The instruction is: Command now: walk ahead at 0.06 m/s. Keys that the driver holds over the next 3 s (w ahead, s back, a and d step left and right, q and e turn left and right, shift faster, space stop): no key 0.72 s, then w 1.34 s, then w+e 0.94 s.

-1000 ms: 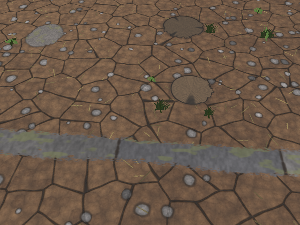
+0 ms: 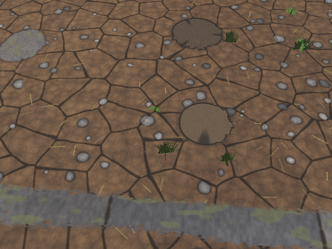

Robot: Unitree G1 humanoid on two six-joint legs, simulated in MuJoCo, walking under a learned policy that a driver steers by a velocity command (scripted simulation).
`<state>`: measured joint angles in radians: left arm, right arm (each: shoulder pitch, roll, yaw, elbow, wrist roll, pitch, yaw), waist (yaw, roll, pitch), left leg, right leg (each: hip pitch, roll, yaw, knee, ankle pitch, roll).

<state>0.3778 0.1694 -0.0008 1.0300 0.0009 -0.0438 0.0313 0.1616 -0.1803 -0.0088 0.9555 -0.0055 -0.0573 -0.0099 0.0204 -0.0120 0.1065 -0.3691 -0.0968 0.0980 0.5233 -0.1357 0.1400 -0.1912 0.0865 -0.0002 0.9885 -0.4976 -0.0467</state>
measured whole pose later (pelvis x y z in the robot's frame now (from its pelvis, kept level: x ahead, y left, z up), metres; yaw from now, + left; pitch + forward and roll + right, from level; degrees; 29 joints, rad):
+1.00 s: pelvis +0.11 -0.02 +0.01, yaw +1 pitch +0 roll -1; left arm 0.49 0.17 0.04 1.15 0.03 -0.05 0.03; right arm 0.28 -0.16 -0.02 1.06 -0.02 -0.05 0.01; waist 0.04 -0.04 -0.01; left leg -0.37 0.01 0.07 0.70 -0.37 0.08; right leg -0.02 0.03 -0.01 0.37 -0.35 -0.05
